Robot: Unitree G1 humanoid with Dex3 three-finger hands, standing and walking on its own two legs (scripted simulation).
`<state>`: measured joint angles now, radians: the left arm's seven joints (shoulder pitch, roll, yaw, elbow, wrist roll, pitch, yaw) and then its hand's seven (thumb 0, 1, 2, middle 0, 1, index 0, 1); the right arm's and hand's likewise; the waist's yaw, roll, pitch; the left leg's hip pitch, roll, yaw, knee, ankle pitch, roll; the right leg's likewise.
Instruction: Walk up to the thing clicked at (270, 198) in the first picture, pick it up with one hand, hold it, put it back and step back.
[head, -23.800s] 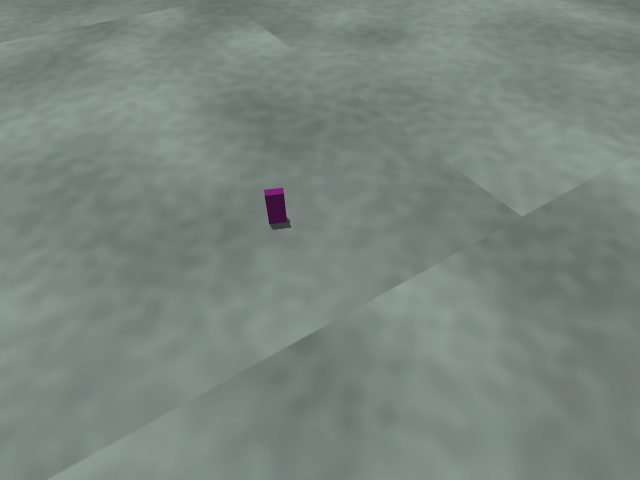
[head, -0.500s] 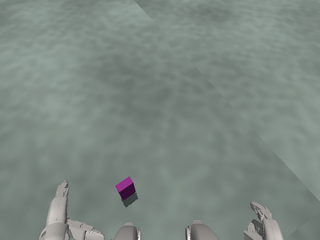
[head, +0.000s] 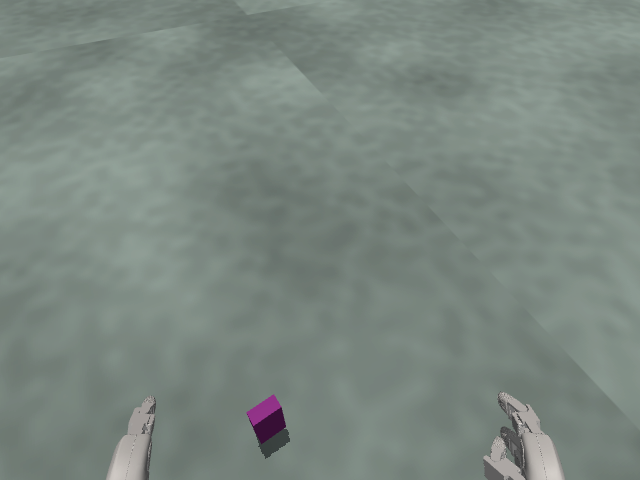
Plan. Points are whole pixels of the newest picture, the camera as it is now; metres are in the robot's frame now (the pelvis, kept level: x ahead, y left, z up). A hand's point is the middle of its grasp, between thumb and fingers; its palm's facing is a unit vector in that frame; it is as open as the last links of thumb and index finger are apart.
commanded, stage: home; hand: left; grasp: from the side
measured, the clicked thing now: (267, 420) +0.39 +0.17 -0.64
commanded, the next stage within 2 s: stand in 1.42 s
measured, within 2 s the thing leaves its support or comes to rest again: neither
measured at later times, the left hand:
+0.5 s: hand out of the picture +0.16 +0.17 -0.06, palm faces +0.09 -0.95 -0.29, open 17.5 cm
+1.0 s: hand out of the picture +0.15 +0.18 -0.06, palm faces +0.10 -0.95 -0.29, open 17.5 cm
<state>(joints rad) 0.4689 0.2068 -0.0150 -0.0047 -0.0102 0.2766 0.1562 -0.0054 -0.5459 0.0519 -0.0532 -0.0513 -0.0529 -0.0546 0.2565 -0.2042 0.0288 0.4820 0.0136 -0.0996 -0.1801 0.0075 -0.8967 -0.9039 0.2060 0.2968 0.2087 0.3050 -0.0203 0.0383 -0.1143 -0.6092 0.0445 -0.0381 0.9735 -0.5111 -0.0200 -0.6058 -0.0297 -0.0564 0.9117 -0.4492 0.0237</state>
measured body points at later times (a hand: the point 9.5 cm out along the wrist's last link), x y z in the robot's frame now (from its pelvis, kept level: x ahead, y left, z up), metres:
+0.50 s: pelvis -0.01 -0.01 +0.00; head +0.01 -0.01 +0.45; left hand +0.15 +0.22 -0.03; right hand +0.14 -0.25 -0.07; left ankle -0.01 +0.13 -0.69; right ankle +0.00 -0.14 -0.69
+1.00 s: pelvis -0.01 +0.00 +0.00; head +0.01 +0.00 +0.45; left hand +0.15 +0.22 -0.04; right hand +0.15 -0.24 -0.07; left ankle -0.01 +0.13 -0.69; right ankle +0.00 -0.14 -0.69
